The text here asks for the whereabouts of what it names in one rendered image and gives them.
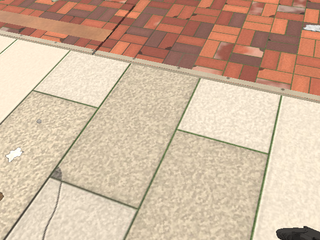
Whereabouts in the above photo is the robot right hand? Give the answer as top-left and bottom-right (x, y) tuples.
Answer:
(276, 226), (320, 240)

